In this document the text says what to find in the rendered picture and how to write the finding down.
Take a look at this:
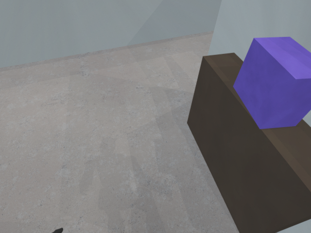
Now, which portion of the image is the carton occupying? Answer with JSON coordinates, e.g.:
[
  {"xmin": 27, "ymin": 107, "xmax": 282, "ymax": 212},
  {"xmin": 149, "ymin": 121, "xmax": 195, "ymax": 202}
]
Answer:
[{"xmin": 233, "ymin": 37, "xmax": 311, "ymax": 129}]

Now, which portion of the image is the pedestal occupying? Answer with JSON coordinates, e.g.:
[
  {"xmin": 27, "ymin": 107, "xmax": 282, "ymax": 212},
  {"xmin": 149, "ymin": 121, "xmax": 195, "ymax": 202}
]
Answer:
[{"xmin": 187, "ymin": 53, "xmax": 311, "ymax": 233}]

